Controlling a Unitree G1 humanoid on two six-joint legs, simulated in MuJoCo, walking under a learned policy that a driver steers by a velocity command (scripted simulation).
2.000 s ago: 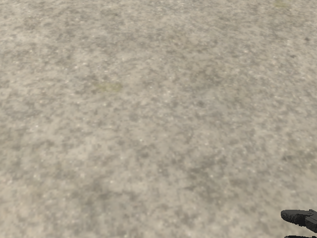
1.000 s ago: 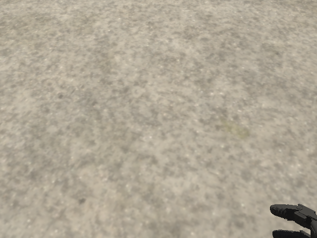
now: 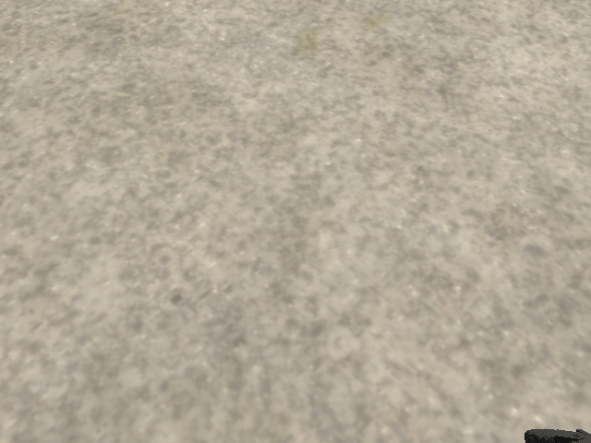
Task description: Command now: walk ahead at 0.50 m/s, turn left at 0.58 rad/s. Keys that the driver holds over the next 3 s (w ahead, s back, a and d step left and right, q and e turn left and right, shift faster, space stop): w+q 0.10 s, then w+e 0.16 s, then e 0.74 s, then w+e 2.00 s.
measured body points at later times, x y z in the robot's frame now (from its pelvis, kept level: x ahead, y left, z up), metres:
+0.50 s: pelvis +0.28 +0.01 +0.00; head +0.31 +0.01 +0.45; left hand +0.46 +0.25 -0.09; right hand +0.35 -0.28 -0.12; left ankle +0.13 +0.09 -0.71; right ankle +0.43 -0.08 -0.72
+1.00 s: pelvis +0.39 +0.05 +0.01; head +0.42 +0.06 +0.46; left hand +0.63 +0.27 -0.08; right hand +0.43 -0.26 -0.08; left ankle +0.46 +0.16 -0.72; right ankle +0.40 -0.08 -0.69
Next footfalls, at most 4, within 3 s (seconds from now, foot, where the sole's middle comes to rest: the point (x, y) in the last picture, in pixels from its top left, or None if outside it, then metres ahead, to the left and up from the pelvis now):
0.50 right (350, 440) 0.47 -0.08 -0.76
0.92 left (245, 420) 0.50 0.15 -0.76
1.38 right None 0.43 -0.13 -0.76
1.82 left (389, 300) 0.82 -0.19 -0.76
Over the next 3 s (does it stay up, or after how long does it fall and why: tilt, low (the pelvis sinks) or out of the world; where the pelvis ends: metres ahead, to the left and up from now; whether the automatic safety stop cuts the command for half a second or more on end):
stays up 0.91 -0.73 0.02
